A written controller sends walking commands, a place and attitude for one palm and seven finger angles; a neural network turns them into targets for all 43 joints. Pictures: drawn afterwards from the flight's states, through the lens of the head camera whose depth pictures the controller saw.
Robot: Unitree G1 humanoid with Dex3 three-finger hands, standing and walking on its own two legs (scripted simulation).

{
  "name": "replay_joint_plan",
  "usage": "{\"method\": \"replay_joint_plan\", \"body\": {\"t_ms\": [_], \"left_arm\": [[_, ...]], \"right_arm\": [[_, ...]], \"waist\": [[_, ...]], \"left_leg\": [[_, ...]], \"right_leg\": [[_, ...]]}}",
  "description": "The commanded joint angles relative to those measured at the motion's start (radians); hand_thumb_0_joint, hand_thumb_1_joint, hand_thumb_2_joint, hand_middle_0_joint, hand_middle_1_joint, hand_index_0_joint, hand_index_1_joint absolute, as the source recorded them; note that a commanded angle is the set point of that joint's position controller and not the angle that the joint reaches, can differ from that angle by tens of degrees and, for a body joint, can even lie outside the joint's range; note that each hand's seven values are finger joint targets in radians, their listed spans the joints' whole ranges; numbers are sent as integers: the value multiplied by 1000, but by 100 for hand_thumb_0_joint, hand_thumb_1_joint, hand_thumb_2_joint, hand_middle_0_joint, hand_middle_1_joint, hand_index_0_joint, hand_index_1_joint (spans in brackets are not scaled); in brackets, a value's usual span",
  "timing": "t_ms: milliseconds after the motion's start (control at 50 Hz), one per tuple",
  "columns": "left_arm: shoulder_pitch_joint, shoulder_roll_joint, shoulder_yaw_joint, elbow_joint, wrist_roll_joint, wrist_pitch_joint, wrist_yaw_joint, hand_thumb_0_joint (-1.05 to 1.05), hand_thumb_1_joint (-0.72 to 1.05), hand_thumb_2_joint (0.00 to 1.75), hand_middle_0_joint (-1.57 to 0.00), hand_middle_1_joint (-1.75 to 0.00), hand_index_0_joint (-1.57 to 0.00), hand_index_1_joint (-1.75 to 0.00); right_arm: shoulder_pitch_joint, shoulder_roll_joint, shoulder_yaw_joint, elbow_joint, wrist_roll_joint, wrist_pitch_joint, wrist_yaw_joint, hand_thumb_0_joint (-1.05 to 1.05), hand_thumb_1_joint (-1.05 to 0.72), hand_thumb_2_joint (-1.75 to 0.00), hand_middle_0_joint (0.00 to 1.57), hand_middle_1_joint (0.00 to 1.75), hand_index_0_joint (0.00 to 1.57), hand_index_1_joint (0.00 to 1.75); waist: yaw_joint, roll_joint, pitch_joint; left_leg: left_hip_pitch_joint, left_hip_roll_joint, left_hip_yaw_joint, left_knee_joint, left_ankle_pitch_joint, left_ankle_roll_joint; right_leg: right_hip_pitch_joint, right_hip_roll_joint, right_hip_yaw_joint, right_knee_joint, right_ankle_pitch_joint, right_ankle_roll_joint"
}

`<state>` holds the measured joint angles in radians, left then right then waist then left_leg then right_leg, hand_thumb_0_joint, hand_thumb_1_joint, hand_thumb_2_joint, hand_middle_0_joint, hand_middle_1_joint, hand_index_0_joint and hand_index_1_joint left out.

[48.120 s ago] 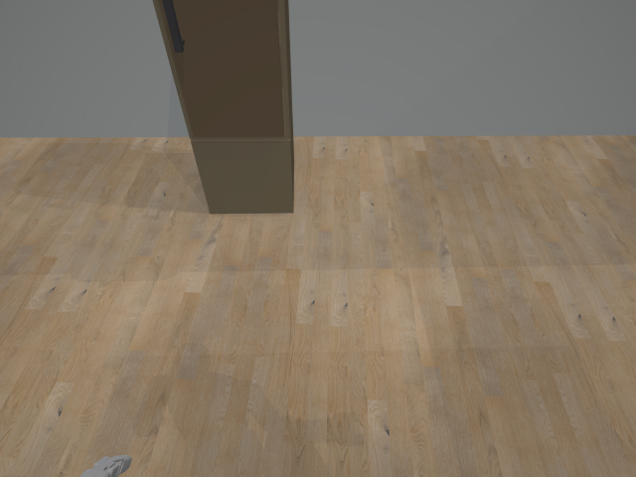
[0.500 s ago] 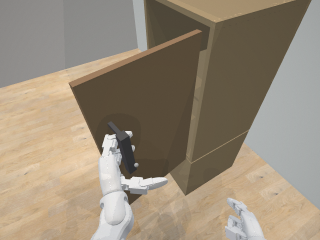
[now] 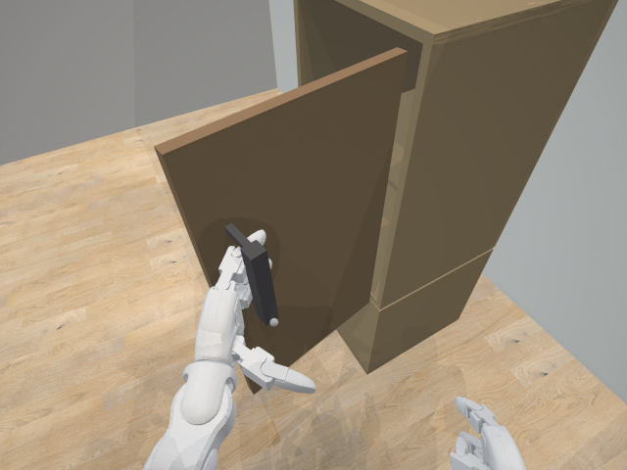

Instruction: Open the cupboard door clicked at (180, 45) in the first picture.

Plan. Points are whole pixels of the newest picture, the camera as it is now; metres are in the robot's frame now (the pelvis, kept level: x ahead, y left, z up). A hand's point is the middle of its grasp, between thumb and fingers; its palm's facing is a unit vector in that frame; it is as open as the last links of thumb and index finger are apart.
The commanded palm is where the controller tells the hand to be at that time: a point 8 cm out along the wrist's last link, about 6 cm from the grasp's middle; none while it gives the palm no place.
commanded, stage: slide the hand sideways off the handle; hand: left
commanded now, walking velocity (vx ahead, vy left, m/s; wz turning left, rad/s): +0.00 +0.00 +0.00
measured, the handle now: (251, 276) +0.33 +0.11 +0.09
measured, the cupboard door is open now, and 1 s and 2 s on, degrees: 100 100 100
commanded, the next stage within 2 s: draw the hand back to the body in 1.04 s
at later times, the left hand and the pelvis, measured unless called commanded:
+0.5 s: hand (250, 359) +0.22 +0.09 +0.09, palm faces -0.07 -1.00 +0.01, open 16.4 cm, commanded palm +0.19 +0.14 +0.09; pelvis +0.02 +0.01 -0.01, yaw -2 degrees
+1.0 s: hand (211, 400) +0.18 +0.12 +0.09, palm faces -0.03 -1.00 -0.03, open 16.3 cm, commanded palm +0.15 +0.18 +0.09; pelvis +0.02 -0.01 -0.02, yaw -1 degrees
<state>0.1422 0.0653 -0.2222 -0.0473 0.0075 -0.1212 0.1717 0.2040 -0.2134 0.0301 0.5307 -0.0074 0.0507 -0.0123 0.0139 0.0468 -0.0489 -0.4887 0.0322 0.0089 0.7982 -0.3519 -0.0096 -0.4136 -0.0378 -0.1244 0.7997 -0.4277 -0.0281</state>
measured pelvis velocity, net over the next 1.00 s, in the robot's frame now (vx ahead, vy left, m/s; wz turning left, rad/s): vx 0.02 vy -0.01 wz -0.01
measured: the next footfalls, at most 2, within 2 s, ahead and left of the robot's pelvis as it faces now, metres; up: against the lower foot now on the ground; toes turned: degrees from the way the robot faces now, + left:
none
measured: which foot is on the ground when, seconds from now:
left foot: down 0.00-1.00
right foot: down 0.00-1.00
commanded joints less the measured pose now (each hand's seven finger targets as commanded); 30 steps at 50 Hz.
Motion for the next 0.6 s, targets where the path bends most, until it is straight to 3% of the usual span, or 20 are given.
{"method": "replay_joint_plan", "body": {"t_ms": [0, 40, 60, 160, 260, 300, 360, 380, 540, 580], "left_arm": [[-215, -55, -76, -235, -111, -98, -226, 0, -50, 30, -15, -30, -15, -30], [-122, -84, -54, -252, -147, -81, -214, 0, -50, 30, -15, -30, -15, -30], [-81, -74, -33, -252, -151, -72, -199, 0, -50, 30, -15, -30, -15, -30], [60, -46, -26, -330, -71, -74, -122, 0, -50, 30, -15, -30, -15, -30], [194, 11, -5, -437, -27, -95, -122, 0, -50, 30, -15, -30, -15, -30], [216, 3, -13, -484, -41, -101, -130, 0, -50, 30, -15, -30, -15, -30], [286, 34, 30, -500, -50, -109, -135, 0, -50, 30, -15, -30, -15, -30], [303, 14, 13, -513, -60, -112, -142, 0, -50, 30, -15, -30, -15, -30], [406, 65, 71, -583, -96, -164, -184, 0, -50, 30, -15, -30, -15, -30], [430, 60, 60, -592, -99, -171, -203, 0, -50, 30, -15, -30, -15, -30]], "right_arm": [[-110, -94, -25, -192, 23, -100, -26, 0, -90, -90, 20, 30, 20, 30], [-112, -94, -27, -210, 29, -126, -26, 0, -90, -90, 20, 30, 20, 30], [-115, -94, -27, -212, 31, -136, -21, 0, -90, -90, 20, 30, 20, 30], [-76, -94, -36, -230, 20, -160, 7, 0, -90, -90, 20, 30, 20, 30], [-56, -92, -40, -254, 14, -155, 26, 0, -90, -90, 20, 30, 20, 30], [-53, -87, -38, -270, 16, -157, 26, 0, -90, -90, 20, 30, 20, 30], [-41, -92, -39, -269, 14, -159, 19, 0, -90, -90, 20, 30, 20, 30], [-43, -88, -37, -279, 15, -162, 18, 0, -90, -90, 20, 30, 20, 30], [-4, -93, -46, -281, 19, -185, 5, 0, -90, -90, 20, 30, 20, 30], [-3, -93, -48, -283, 21, -190, 4, 0, -90, -90, 20, 30, 20, 30]], "waist": [[-49, -99, -152], [-29, -127, -166], [-13, -110, -167], [-5, -106, -149], [2, -62, -148], [-7, -40, -134], [-7, -68, -137], [-11, -71, -129], [-16, -60, -177], [-19, -67, -178]], "left_leg": [[126, -44, -34, -109, 41, 38], [130, -42, -36, -122, 47, 33], [132, -42, -36, -127, 55, 31], [128, -29, -36, -132, 117, 30], [113, -26, -21, -112, 172, 31], [106, -26, -17, -100, 165, 31], [94, -24, -20, -86, 178, 32], [87, -25, -20, -82, 173, 33], [68, -28, -23, -34, 213, 33], [60, -30, -22, -24, 220, 35]], "right_leg": [[-29, 30, 92, -194, 126, 4], [-14, 34, 74, -195, 122, 9], [-9, 35, 70, -191, 124, 7], [-23, 39, 50, -142, 195, 5], [-15, 40, 57, -107, 258, -2], [-31, 41, 54, -101, 264, 2], [-31, 48, 53, -92, 277, 2], [-38, 47, 49, -87, 280, 6], [-50, 50, 50, -45, 329, 11], [-50, 47, 53, -41, 342, 13]]}}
